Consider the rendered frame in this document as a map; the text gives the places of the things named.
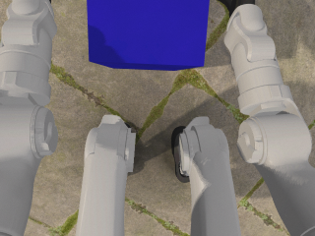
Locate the robot left upper arm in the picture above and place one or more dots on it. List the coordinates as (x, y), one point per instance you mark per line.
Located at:
(27, 134)

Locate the robot right shin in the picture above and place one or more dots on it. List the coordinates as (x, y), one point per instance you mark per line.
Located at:
(204, 120)

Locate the robot right hand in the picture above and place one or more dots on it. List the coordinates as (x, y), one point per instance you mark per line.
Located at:
(231, 5)

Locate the robot left forearm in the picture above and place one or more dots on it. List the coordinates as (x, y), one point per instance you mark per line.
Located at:
(26, 52)

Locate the robot right forearm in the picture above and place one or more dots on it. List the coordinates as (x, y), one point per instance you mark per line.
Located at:
(256, 68)

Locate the carton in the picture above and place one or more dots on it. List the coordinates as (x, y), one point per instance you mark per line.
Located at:
(161, 35)

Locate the right robot thigh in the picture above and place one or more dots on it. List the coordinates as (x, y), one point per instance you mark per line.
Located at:
(213, 202)

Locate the robot right upper arm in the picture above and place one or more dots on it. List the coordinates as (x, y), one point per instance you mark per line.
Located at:
(279, 146)

